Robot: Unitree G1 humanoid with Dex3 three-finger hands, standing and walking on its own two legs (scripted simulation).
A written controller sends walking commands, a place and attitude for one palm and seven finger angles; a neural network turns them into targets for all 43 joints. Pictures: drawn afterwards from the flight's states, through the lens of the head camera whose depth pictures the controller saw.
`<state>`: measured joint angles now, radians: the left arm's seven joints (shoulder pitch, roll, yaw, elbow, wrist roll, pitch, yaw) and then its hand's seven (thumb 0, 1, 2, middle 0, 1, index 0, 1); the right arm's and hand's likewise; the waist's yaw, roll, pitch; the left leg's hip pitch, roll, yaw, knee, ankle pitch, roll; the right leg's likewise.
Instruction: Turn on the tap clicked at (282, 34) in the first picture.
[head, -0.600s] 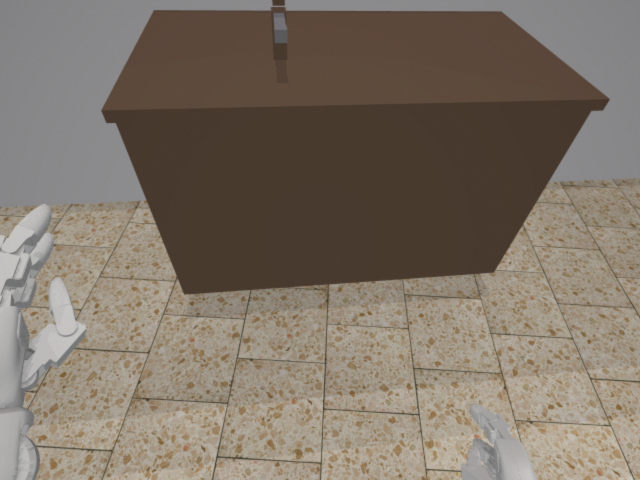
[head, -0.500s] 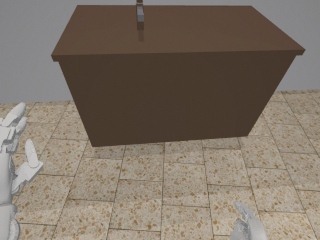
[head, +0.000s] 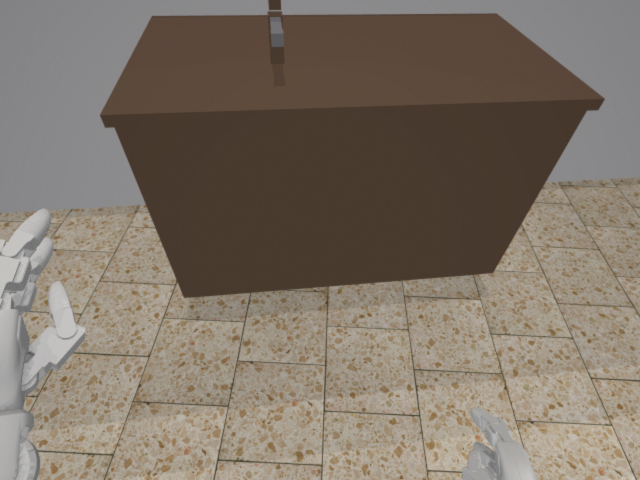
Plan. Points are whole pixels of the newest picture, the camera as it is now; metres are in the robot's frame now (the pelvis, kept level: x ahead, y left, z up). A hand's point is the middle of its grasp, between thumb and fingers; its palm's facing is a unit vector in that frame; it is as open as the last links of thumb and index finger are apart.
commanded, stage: turn to face it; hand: left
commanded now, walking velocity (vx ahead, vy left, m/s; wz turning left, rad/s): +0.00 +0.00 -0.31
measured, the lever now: (277, 38) +0.96 +0.17 +0.15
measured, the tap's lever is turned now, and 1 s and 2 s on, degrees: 0 0 0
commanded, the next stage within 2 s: take the last steps up to it in 0.52 s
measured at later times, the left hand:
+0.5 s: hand (108, 325) +0.22 +0.22 +0.15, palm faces +0.33 -0.86 -0.38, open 7.4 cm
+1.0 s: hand (168, 298) +0.25 +0.17 +0.16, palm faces +0.32 -0.87 -0.37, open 7.4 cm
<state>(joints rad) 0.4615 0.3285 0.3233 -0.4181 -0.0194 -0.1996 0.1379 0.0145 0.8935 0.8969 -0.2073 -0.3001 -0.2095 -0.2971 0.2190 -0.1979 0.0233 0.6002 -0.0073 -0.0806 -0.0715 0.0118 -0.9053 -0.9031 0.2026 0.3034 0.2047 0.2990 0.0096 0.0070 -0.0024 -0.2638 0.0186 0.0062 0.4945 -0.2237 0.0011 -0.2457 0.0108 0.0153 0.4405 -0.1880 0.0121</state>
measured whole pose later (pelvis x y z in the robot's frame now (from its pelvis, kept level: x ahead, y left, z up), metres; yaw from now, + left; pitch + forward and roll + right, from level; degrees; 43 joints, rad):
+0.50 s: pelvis -0.02 +0.00 -0.01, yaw -5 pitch +0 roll +0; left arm 0.47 0.34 0.35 -0.46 -0.03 -0.21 0.14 0.01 0.89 0.90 -0.21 -0.30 -0.21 -0.30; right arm 0.22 -0.20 0.00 0.58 0.00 -0.07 -0.07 0.01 -0.91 -0.90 0.20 0.30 0.20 0.30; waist 0.00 -0.01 0.01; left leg -0.33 0.05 0.09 0.59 -0.27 0.00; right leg -0.36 0.05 0.10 0.57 -0.21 0.01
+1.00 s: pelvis +0.00 -0.03 -0.02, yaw -8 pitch -1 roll +0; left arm 0.40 0.30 0.31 -0.39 0.00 -0.20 0.15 0.01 0.89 0.90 -0.21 -0.30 -0.21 -0.30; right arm 0.25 -0.20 0.02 0.65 -0.01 -0.07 -0.06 0.01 -0.91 -0.90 0.20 0.30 0.20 0.30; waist 0.01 0.03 -0.01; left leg -0.39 0.07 0.06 0.94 -0.50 -0.01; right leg -0.33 0.03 -0.04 0.66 -0.31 -0.07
